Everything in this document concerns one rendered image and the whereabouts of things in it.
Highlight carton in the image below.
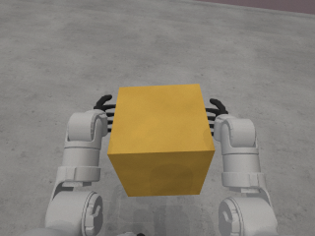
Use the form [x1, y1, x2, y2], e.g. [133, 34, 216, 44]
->
[107, 84, 216, 197]

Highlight robot left upper arm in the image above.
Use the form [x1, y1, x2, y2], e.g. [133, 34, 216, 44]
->
[20, 191, 103, 236]

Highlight left robot hand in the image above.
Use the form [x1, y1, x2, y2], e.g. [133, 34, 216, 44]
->
[94, 94, 116, 133]

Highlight robot left forearm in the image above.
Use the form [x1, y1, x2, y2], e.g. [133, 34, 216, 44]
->
[44, 109, 108, 227]

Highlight robot right upper arm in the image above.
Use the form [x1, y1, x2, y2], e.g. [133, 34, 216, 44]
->
[219, 197, 294, 236]

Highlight right robot hand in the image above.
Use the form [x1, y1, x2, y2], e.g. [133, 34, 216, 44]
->
[205, 98, 228, 137]

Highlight robot right forearm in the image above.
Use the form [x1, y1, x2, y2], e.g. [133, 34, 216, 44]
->
[214, 114, 279, 232]

